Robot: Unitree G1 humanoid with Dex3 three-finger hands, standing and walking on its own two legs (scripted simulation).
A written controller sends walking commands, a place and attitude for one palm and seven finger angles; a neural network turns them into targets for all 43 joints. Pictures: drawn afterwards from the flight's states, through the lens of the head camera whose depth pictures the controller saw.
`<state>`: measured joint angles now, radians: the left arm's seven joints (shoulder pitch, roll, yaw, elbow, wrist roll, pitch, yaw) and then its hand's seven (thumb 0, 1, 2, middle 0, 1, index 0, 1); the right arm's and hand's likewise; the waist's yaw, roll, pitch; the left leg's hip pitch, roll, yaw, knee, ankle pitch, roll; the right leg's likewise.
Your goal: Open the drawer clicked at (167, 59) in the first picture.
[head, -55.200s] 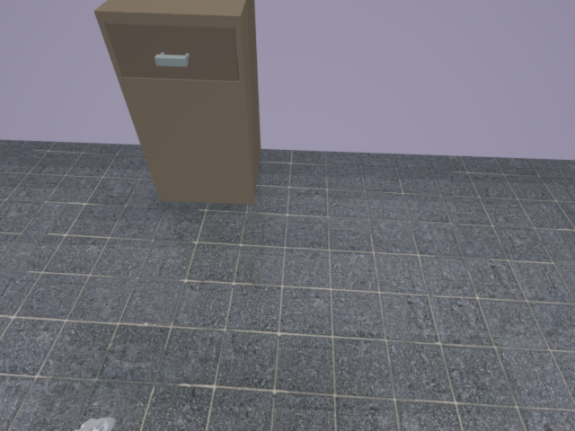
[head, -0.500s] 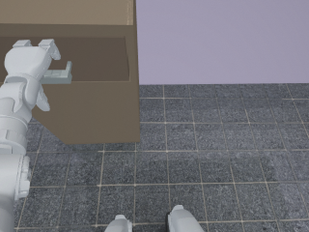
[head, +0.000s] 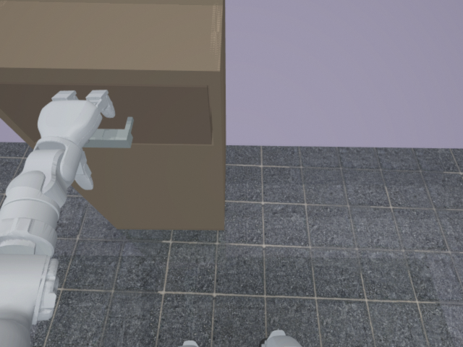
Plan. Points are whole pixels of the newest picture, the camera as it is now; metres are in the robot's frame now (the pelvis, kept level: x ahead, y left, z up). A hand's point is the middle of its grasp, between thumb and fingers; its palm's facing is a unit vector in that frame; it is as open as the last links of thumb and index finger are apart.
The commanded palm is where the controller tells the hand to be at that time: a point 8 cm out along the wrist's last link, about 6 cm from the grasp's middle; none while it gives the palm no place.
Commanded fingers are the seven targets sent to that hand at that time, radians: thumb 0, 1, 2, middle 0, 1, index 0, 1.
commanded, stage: re-aim the fingers above the handle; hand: left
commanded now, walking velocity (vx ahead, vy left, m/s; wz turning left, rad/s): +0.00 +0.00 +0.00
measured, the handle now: (107, 129) +0.53 +0.25 +0.00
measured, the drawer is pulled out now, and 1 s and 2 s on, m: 0.00 0.00 0.00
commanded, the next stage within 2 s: lower the fingers behind the handle in 1.96 s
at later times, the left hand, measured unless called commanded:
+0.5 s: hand (83, 140) +0.46 +0.26 +0.05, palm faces -0.10 +0.00 -0.99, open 13.8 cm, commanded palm +0.45 +0.26 +0.11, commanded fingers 0.00 -0.50 0.30 -0.30 -1.20 -0.30 -1.20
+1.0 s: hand (87, 133) +0.48 +0.26 +0.05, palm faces -0.10 -0.01 -1.00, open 13.8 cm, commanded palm +0.46 +0.26 +0.11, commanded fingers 0.00 -0.50 0.30 -0.30 -1.20 -0.30 -1.20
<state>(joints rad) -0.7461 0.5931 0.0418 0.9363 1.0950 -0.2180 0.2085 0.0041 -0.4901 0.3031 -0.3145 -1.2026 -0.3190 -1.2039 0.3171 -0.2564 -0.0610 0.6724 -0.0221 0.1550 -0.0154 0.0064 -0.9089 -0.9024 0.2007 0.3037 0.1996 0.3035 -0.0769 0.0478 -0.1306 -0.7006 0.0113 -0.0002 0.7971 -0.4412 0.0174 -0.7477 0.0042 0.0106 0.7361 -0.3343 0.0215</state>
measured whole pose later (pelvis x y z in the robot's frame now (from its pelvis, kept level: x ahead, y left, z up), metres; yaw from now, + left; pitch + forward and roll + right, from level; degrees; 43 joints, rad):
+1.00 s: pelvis -0.02 +0.00 +0.00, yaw -1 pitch +20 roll -1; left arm -0.87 0.64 0.05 1.08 1.11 -0.17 0.20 0.00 -0.49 0.30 -0.31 -1.20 -0.32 -1.20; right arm 0.35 -0.26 -0.03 0.69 -0.02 0.13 -0.03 0.01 -0.91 -0.90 0.20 0.30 0.20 0.30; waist -0.13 0.04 -0.12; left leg -0.74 0.01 0.02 0.82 -0.43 0.02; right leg -0.79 0.01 0.03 0.75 -0.31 0.03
